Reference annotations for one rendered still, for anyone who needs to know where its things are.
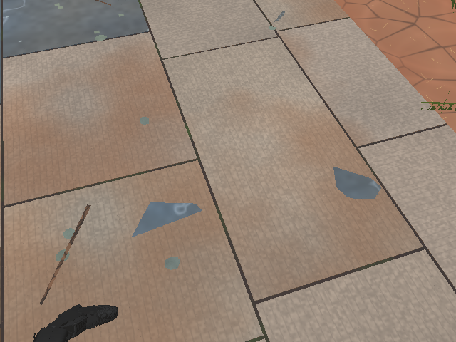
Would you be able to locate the left robot hand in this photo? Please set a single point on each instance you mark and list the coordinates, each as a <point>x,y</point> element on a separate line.
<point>76,320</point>

